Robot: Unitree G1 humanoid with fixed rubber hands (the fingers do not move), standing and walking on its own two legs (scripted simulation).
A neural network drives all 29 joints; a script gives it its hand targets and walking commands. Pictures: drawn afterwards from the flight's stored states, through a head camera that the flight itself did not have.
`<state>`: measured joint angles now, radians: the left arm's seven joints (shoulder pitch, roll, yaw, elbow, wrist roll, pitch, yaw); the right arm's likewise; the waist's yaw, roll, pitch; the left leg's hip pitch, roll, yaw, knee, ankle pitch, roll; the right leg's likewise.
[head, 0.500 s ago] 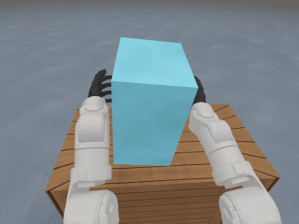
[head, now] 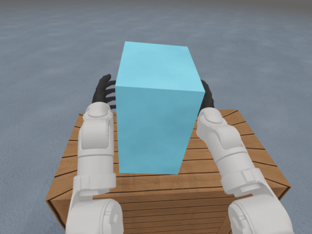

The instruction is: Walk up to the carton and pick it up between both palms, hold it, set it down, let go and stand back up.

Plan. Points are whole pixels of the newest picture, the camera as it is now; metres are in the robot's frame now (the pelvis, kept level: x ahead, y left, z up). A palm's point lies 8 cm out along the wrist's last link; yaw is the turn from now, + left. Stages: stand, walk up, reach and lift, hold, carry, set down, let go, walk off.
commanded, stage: hold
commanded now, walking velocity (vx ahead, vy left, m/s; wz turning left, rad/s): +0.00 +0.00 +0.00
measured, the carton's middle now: (152, 110) +0.39 +0.00 +0.18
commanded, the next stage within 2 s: set down in 0.84 s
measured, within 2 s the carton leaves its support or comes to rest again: neither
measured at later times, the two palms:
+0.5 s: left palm (101, 105) +0.36 +0.12 +0.22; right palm (206, 109) +0.35 -0.13 +0.20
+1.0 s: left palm (100, 105) +0.36 +0.13 +0.22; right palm (204, 108) +0.35 -0.12 +0.20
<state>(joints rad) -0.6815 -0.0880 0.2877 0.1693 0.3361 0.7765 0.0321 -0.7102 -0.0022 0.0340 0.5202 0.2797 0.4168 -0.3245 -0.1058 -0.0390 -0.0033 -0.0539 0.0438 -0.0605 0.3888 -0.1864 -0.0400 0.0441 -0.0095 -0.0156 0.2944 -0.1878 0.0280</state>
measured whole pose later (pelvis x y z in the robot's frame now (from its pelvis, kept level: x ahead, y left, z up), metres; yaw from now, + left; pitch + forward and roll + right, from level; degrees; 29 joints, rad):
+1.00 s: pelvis +0.00 +0.00 +0.00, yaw +0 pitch -9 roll -1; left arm -0.68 -0.10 0.31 0.19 0.35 0.73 0.02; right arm -0.70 0.00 0.04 0.53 0.25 0.38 -0.32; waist -0.10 -0.04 -0.01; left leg -0.04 0.04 -0.06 0.37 -0.18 -0.04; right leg 0.06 -0.01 -0.02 0.28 -0.18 0.03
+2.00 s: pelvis +0.02 +0.00 +0.00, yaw +0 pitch -5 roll -1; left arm -0.66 -0.08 0.33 0.63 0.33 0.27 0.00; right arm -0.63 0.12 -0.19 0.86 -0.04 -0.14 -0.26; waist -0.05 -0.08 0.04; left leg -0.06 0.04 -0.04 0.33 -0.17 -0.04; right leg 0.04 -0.02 -0.03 0.22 -0.17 0.03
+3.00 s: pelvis +0.03 +0.00 +0.00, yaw -1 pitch +8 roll -1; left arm -0.75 -0.04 0.39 1.01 0.35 -0.10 0.03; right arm -0.66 0.18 -0.50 1.01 -0.34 -0.36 -0.23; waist -0.03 -0.05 -0.05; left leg -0.30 0.06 -0.01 0.32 -0.16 -0.04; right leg -0.21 -0.01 -0.03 0.22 -0.15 0.03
